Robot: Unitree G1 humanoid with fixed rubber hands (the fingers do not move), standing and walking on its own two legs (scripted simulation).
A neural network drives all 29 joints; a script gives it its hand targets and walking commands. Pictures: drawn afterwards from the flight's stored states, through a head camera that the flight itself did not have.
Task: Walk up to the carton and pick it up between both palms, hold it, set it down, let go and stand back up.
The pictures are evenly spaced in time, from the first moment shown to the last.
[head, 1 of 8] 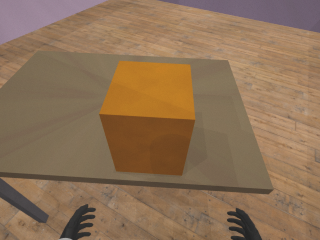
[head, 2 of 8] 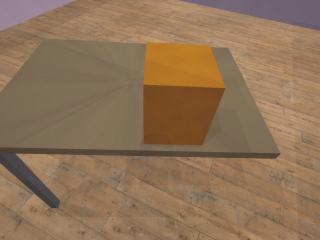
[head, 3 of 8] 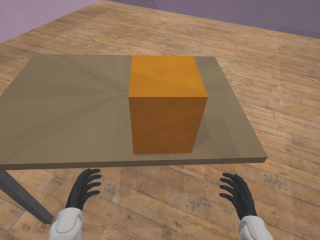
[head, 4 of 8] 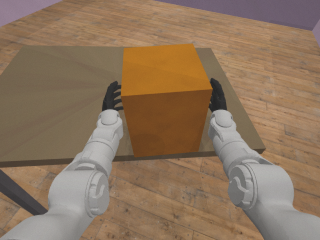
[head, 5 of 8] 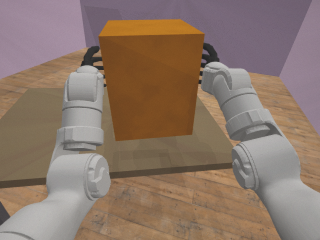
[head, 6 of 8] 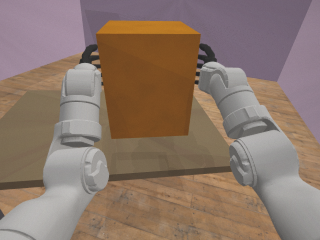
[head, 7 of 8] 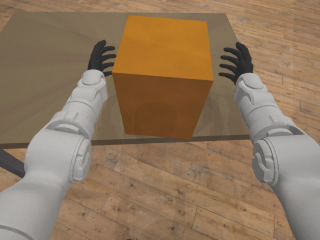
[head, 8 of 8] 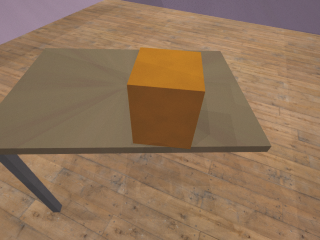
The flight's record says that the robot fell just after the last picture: no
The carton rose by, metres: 0.26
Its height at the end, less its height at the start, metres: +0.00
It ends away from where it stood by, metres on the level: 0.03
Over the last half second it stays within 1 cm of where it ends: yes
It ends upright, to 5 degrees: yes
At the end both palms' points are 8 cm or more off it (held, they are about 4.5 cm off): yes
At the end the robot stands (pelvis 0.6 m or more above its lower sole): yes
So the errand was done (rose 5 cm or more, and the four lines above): yes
